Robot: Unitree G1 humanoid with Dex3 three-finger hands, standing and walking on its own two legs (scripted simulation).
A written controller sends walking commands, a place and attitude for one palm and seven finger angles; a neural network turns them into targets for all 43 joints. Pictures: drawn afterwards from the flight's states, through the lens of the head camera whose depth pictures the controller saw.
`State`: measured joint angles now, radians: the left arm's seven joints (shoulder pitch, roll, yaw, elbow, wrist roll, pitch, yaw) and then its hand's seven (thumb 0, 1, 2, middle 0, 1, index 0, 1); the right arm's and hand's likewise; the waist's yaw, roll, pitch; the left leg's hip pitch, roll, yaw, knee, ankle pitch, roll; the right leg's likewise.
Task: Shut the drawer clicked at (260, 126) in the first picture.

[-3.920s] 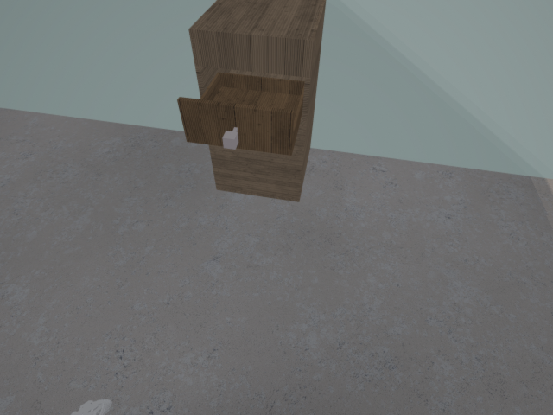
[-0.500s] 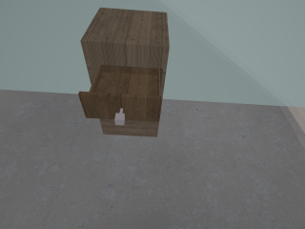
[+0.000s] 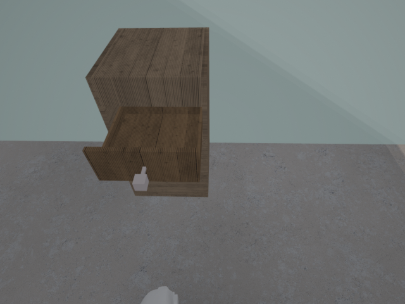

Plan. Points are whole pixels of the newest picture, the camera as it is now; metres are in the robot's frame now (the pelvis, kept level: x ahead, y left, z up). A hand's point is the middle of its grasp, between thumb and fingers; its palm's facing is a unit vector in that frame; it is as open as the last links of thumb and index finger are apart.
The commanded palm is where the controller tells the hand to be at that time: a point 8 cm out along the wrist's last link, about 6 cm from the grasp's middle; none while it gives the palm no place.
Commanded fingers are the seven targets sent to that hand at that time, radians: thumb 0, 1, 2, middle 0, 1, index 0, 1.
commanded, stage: take the last steps up to it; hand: left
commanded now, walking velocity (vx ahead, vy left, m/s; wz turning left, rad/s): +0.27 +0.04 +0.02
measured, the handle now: (142, 177) +0.54 +0.25 -0.21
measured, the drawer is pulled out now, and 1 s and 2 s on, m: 0.24 0.24 0.24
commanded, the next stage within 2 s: come to a stop and stand still in 0.40 s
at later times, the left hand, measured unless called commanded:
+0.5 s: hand out of the picture +0.15 +0.23 -0.18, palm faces +0.05 -0.98 -0.18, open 7.4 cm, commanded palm none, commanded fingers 0.00 0.90 0.90 -0.20 -0.30 -0.20 -0.30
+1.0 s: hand (123, 277) +0.22 +0.22 -0.18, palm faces +0.07 -0.98 -0.21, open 7.3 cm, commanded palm none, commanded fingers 0.00 0.90 0.90 -0.20 -0.30 -0.20 -0.30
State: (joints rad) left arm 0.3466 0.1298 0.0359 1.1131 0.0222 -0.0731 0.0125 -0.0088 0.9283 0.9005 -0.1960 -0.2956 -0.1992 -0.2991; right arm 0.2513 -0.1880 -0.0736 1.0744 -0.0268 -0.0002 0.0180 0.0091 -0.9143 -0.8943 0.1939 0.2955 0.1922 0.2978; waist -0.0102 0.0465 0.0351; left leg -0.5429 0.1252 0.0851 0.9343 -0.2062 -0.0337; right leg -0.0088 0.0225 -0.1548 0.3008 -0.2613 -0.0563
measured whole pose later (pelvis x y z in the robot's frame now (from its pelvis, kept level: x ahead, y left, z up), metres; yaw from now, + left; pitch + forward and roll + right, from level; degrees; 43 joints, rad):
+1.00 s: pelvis +0.14 +0.04 -0.01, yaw +1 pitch -1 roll +0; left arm 0.14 0.15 0.05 1.03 0.03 0.02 0.04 0.00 0.91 0.90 -0.20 -0.30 -0.20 -0.30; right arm 0.26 -0.16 -0.06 1.07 0.00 0.04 -0.02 0.01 -0.91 -0.89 0.20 0.30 0.20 0.30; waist 0.00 0.00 0.08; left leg -0.24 0.04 0.05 0.60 -0.36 -0.03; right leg -0.31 -0.06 -0.12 0.52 -0.18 -0.01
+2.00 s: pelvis +0.08 +0.04 -0.01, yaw +1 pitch -1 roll -1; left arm 0.34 0.10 -0.01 1.12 0.02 -0.03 0.04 0.00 0.91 0.90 -0.20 -0.30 -0.20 -0.30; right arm 0.36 -0.12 0.00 1.13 -0.02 0.01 -0.01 0.01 -0.91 -0.89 0.20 0.30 0.20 0.30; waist -0.02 0.04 0.04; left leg -0.31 0.05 0.04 0.52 -0.20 0.00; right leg -0.19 0.04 -0.08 0.46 -0.25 -0.04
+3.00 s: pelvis +0.18 +0.05 -0.02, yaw +1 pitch +0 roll +0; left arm 0.42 0.14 0.00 1.11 0.03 -0.05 0.03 0.00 0.91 0.90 -0.19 -0.30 -0.20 -0.30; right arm 0.30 -0.14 0.00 1.12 -0.02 -0.02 -0.01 0.01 -0.92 -0.89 0.20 0.30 0.20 0.30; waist 0.01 -0.02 0.02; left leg -0.26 0.02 0.09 0.63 -0.40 0.04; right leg -0.09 0.00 -0.07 0.53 -0.44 -0.02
